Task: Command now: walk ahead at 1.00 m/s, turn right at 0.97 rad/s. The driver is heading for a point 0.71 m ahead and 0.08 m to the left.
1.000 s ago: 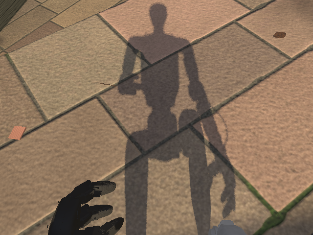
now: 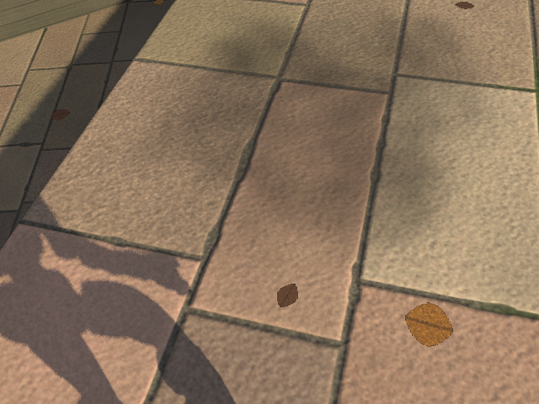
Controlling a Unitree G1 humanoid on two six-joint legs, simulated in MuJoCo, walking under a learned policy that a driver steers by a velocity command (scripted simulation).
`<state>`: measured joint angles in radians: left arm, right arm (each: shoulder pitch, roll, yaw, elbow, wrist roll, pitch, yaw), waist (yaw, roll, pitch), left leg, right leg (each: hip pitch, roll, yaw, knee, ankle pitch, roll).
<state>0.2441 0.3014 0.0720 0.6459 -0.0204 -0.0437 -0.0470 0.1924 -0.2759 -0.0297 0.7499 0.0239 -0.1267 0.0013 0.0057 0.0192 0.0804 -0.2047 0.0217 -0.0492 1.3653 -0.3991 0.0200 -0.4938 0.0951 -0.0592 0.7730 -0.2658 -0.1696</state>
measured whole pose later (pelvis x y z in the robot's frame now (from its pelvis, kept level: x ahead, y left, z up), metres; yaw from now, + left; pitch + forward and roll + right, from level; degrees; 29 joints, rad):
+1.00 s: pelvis +0.71 -0.07 +0.03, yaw -9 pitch +0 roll +0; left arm 0.12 0.20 0.01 0.81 0.03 -0.04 -0.03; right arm 0.18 -0.28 -0.05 0.76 -0.01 0.02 -0.04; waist 0.01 0.03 0.05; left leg -0.40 0.04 -0.09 0.81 -0.42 -0.08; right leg -0.36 0.08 0.04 0.44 -0.08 -0.06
